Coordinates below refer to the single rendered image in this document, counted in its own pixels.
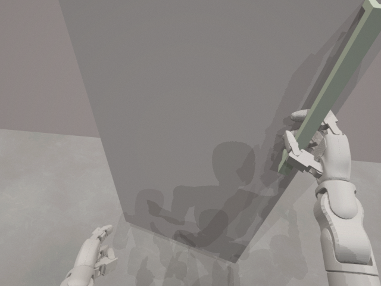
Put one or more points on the left robot forearm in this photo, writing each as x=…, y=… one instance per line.
x=80, y=276

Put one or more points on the robot left hand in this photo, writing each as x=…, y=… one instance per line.
x=91, y=253

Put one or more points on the right robot forearm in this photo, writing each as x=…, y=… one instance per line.
x=347, y=252

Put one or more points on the robot right hand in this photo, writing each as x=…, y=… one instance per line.
x=332, y=149

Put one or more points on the handle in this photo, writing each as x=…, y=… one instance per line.
x=358, y=45

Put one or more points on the fridge door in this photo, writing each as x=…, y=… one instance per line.
x=191, y=99

